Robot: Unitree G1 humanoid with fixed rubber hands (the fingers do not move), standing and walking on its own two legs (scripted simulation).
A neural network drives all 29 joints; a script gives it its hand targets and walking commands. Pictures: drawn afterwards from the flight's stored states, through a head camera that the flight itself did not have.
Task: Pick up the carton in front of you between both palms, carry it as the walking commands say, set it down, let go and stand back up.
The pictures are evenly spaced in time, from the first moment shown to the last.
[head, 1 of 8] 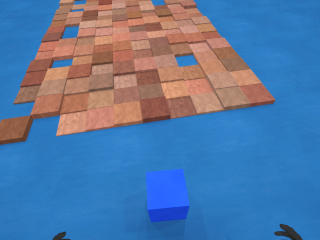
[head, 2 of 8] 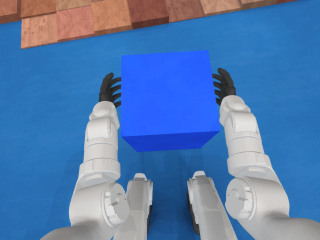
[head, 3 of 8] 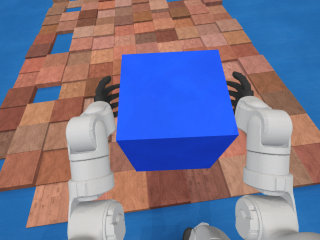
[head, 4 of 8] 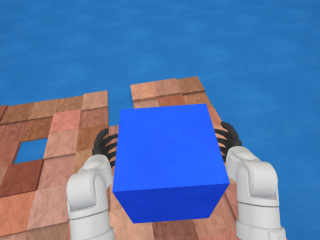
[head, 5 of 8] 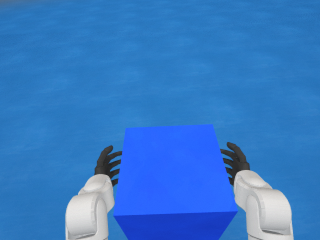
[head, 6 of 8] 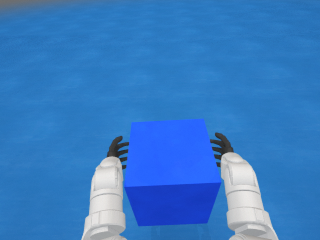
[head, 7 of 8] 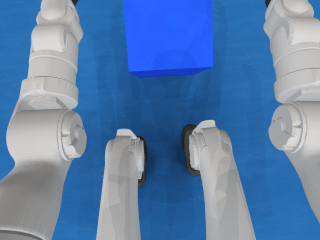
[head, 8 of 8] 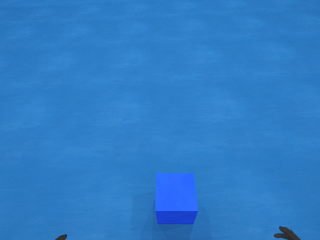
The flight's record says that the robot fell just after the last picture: no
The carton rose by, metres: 0.78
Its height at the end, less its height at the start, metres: +0.00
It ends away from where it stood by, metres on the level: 6.88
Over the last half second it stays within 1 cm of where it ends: yes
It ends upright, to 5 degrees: yes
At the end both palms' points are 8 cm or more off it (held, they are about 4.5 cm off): yes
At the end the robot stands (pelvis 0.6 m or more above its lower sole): yes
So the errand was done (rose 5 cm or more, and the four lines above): yes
